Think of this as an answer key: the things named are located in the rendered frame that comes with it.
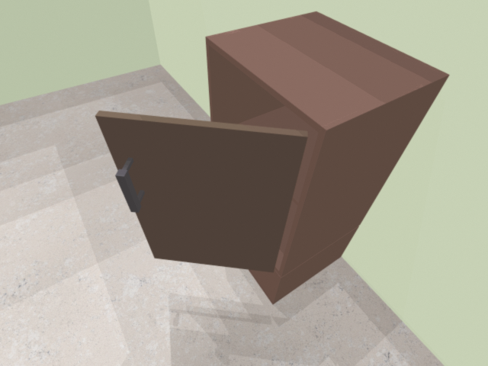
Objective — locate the handle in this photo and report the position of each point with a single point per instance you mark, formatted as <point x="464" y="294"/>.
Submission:
<point x="126" y="185"/>

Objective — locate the cupboard door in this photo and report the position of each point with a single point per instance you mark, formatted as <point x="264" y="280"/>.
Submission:
<point x="215" y="193"/>

